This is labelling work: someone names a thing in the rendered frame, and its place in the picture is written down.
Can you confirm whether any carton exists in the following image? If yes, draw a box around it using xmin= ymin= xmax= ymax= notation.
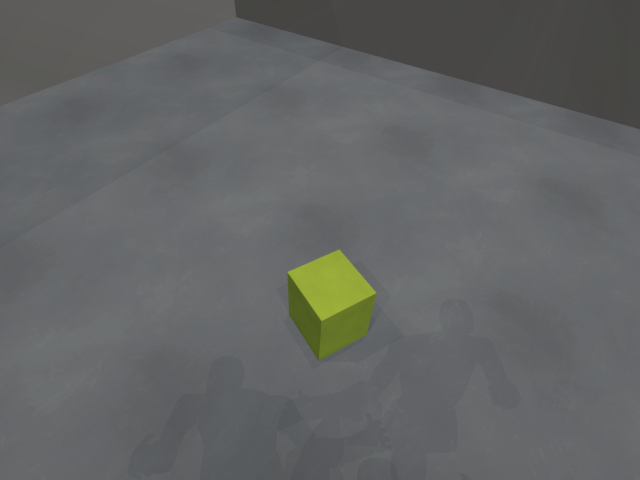
xmin=287 ymin=249 xmax=377 ymax=361

